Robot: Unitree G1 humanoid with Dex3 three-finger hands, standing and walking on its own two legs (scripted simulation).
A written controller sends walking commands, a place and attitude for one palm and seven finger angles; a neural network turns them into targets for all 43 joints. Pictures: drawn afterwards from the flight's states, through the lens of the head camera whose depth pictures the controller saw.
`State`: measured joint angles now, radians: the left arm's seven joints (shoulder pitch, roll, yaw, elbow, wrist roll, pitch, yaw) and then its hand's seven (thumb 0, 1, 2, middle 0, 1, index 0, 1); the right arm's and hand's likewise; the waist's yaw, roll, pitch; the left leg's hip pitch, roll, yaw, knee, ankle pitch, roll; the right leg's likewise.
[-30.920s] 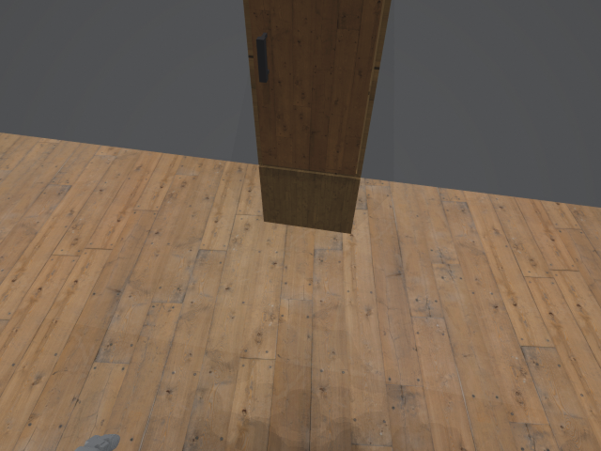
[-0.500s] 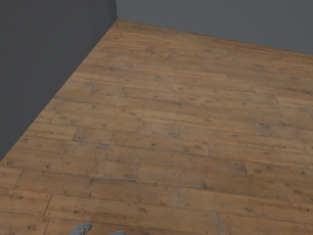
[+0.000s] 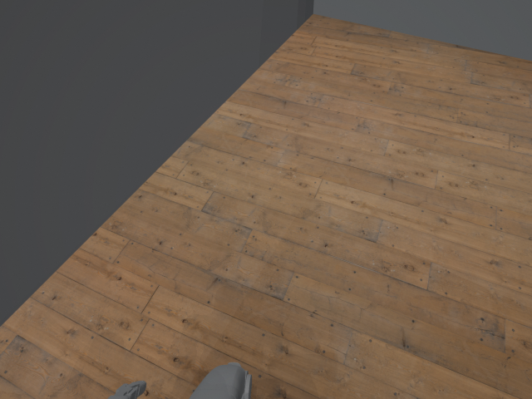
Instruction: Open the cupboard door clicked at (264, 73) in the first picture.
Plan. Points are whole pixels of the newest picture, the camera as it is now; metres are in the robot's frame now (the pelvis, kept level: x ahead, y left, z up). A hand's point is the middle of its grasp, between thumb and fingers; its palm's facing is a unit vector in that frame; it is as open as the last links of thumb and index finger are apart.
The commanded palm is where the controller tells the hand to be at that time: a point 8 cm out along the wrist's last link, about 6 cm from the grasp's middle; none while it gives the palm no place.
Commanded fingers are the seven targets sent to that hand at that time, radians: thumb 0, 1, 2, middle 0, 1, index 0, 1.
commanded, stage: turn to face it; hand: left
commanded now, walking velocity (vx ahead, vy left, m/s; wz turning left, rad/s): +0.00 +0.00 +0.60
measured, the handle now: out of the picture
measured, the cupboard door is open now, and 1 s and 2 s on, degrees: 50 50 50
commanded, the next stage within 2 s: none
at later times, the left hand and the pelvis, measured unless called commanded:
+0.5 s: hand out of the picture +0.03 +0.24 -0.16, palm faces +0.34 -0.90 -0.28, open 7.4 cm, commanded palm none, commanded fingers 0.00 0.90 0.90 -0.20 -0.30 -0.20 -0.30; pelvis +0.01 -0.01 +0.00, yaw +19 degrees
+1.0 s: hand out of the picture -0.05 +0.16 -0.18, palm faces +0.64 -0.73 -0.23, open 7.3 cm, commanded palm none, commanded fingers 0.00 0.90 0.90 -0.20 -0.30 -0.20 -0.30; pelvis +0.03 -0.03 -0.01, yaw +40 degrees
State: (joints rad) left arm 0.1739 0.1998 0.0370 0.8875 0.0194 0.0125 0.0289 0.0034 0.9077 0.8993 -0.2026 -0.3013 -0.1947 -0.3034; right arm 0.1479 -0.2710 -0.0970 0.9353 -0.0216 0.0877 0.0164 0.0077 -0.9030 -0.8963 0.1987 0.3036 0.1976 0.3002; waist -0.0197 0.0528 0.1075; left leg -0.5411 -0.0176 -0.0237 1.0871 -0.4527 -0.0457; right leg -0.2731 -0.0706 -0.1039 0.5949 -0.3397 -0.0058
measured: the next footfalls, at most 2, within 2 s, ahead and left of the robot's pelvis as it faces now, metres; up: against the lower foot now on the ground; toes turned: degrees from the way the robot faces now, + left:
left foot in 0.26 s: +0.02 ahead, +0.12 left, +0.00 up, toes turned +18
right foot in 0.62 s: +0.11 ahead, -0.13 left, +0.00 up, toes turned +21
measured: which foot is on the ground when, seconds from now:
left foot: up 0.00-0.24, down 0.26-0.62, up 0.64-0.98, down 1.00-1.00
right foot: down 0.00-0.26, up 0.28-0.60, down 0.62-1.00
